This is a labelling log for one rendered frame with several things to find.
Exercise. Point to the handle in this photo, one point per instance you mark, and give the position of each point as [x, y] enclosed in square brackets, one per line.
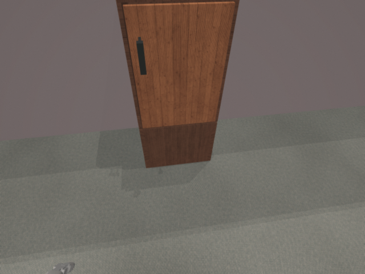
[141, 56]

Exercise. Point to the cupboard door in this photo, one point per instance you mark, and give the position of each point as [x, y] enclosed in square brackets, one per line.
[185, 47]

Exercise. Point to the robot left hand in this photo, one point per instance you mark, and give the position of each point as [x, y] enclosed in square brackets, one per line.
[62, 268]

